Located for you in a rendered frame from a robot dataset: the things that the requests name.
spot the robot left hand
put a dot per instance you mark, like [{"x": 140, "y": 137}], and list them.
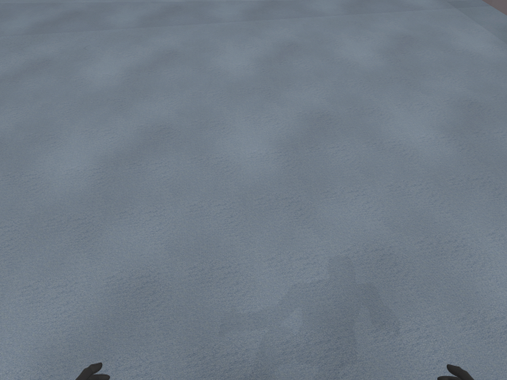
[{"x": 89, "y": 373}]

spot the robot right hand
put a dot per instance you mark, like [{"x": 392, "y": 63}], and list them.
[{"x": 458, "y": 372}]

